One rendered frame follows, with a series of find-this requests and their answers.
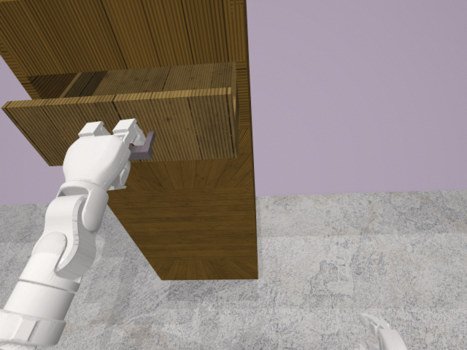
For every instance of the cabinet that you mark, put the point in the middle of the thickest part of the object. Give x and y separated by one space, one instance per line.
191 219

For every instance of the robot right hand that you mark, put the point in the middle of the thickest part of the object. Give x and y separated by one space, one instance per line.
388 339

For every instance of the handle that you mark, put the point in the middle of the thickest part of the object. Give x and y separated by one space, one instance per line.
143 151

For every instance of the drawer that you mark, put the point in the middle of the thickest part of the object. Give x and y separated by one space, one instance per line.
193 110

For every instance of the robot left hand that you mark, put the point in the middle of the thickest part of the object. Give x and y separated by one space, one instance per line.
101 158

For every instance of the left robot forearm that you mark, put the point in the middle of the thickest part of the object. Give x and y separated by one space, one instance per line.
35 311

